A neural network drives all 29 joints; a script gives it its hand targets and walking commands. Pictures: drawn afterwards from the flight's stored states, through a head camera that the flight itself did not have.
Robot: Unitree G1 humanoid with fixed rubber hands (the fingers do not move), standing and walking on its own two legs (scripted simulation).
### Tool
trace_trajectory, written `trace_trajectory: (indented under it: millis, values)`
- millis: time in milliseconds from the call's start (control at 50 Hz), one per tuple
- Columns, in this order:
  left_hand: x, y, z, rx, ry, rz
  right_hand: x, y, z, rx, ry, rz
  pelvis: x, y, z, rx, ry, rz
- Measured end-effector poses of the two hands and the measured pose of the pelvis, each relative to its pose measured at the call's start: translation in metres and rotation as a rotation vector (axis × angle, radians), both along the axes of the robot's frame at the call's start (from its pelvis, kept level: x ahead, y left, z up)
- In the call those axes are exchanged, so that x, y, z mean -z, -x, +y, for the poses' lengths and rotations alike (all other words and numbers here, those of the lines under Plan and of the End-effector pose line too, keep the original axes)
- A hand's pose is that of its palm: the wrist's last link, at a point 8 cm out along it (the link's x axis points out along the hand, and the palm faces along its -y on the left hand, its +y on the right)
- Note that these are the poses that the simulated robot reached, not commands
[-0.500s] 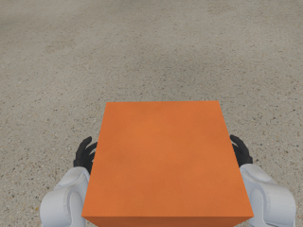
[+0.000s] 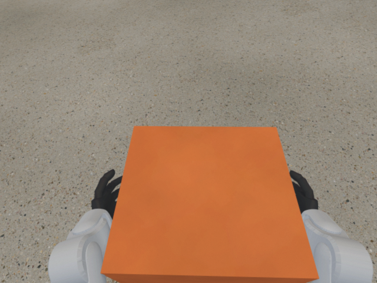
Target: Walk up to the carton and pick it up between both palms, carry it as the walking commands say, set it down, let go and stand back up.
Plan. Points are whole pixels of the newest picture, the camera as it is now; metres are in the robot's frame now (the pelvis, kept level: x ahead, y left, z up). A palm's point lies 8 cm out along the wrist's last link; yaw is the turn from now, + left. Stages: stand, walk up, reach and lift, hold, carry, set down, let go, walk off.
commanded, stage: carry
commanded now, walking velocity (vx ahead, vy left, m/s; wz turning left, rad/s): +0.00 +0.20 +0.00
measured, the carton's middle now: (202, 217) +0.24 -0.01 +0.01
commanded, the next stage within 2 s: none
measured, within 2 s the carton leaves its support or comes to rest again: neither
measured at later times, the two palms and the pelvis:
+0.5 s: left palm (30, 222) +0.22 +0.29 +0.09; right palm (235, 231) +0.20 -0.06 +0.07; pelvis -0.02 +0.13 +0.00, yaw -3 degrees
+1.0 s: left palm out of the picture +0.18 +0.44 +0.08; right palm (151, 251) +0.17 +0.08 +0.06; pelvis -0.06 +0.27 +0.00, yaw -2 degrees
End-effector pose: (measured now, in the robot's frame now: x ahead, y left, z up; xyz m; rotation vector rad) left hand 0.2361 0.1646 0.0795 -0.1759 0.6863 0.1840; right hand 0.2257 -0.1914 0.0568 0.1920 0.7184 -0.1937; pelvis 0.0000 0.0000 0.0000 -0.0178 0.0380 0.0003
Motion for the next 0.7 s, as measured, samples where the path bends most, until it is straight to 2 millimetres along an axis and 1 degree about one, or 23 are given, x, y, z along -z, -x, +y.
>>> trace_trajectory:
  millis: [40, 100, 160, 220, 300, 360, 500, 560, 640, 700]
  values:
    - [-0.001, 0.002, 0.008, 0.013, -0.008, 0.008, -0.003, 0.003, 0.008, -0.012, 0.023, 0.008, -0.003, 0.001, 0.010, -0.013, -0.001, -0.006]
    - [0.002, 0.008, 0.026, 0.011, 0.013, 0.025, -0.012, 0.005, 0.025, -0.017, 0.050, 0.024, -0.007, 0.001, 0.026, -0.012, -0.011, -0.010]
    - [0.006, 0.009, 0.047, 0.006, 0.045, 0.000, -0.024, 0.001, 0.046, -0.017, 0.079, 0.000, -0.004, 0.003, 0.045, -0.012, -0.027, -0.014]
    - [0.005, 0.010, 0.070, 0.007, 0.041, -0.022, -0.030, -0.001, 0.070, -0.008, 0.070, -0.022, -0.004, 0.007, 0.062, 0.002, -0.033, -0.015]
    - [-0.005, 0.012, 0.098, 0.008, 0.012, -0.020, -0.028, 0.003, 0.097, -0.003, 0.036, -0.021, -0.007, 0.011, 0.083, 0.017, -0.017, -0.007]
    - [-0.008, 0.015, 0.112, 0.005, 0.011, -0.010, -0.024, 0.010, 0.111, 0.003, 0.024, -0.011, -0.008, 0.013, 0.100, 0.028, -0.019, 0.002]
    - [-0.014, 0.017, 0.126, 0.052, -0.038, -0.025, -0.010, 0.030, 0.127, 0.043, -0.016, -0.025, -0.001, 0.024, 0.134, 0.060, -0.049, 0.007]
    - [-0.013, 0.020, 0.135, 0.055, -0.037, -0.011, -0.004, 0.038, 0.137, 0.040, -0.009, -0.010, -0.003, 0.029, 0.149, 0.036, -0.002, -0.002]
    - [-0.002, 0.035, 0.158, 0.033, 0.007, 0.027, -0.012, 0.043, 0.158, 0.018, 0.035, 0.027, -0.007, 0.033, 0.164, 0.027, -0.005, -0.022]
    - [0.001, 0.042, 0.179, 0.014, 0.034, 0.015, -0.023, 0.040, 0.178, 0.008, 0.054, 0.015, -0.008, 0.034, 0.180, 0.011, -0.014, -0.021]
